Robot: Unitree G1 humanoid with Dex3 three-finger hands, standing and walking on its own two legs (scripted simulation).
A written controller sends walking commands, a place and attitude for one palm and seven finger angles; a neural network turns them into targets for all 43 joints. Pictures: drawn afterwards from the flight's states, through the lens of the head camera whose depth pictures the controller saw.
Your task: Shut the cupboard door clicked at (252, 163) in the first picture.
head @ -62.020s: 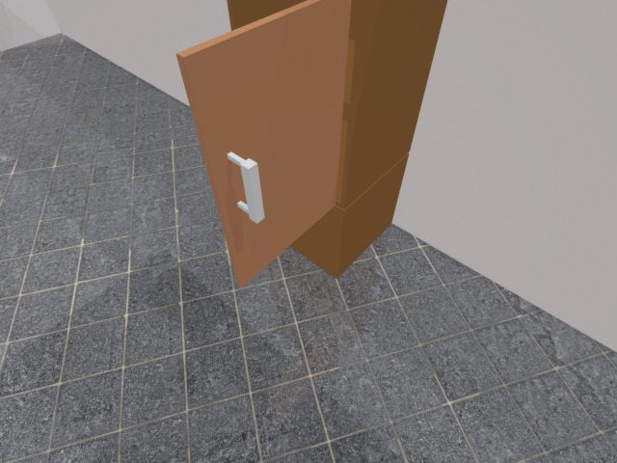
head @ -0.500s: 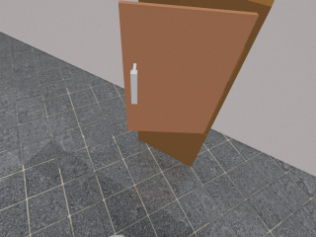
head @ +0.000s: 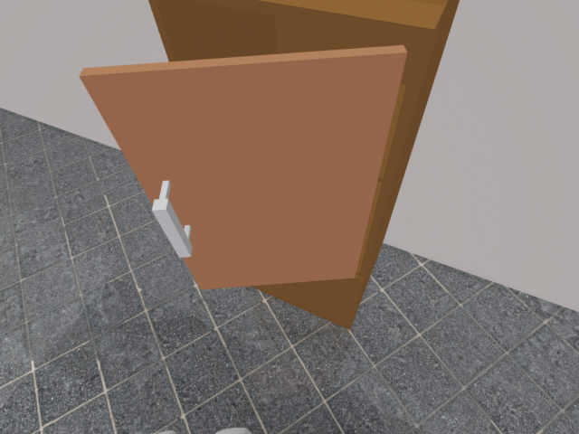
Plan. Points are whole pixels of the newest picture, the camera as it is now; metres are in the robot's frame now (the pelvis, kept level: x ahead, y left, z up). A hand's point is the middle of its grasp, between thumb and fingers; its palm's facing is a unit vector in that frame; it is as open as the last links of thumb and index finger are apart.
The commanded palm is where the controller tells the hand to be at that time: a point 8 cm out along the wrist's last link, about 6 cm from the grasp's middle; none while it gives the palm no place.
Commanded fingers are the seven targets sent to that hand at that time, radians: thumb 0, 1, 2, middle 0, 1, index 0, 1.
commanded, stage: come to a stop and stand still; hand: left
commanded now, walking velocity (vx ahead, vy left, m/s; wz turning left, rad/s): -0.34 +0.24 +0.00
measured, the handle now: (175, 220) +0.44 +0.22 -0.01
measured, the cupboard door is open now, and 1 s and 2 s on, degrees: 29 29 29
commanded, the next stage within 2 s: look again from close up in 1.24 s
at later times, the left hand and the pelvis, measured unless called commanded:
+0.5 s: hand out of the picture +0.02 +0.27 -0.19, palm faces +0.09 -0.97 -0.21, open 7.4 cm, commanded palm none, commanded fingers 0.00 0.90 0.90 -0.20 -0.30 -0.20 -0.30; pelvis -0.01 +0.07 +0.00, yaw +1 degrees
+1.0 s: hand out of the picture -0.04 +0.23 -0.17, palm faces +0.00 -0.99 -0.17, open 7.3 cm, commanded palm none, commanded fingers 0.00 0.90 0.90 -0.20 -0.30 -0.20 -0.30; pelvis -0.05 +0.06 +0.01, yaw +0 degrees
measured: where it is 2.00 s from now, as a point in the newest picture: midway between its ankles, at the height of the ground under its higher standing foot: outside the picture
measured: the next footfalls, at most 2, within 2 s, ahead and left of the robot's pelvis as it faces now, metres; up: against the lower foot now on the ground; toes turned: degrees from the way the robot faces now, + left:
left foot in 0.34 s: +0.04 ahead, +0.17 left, +0.00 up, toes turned +1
right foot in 0.68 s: -0.05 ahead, -0.05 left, +0.00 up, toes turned +0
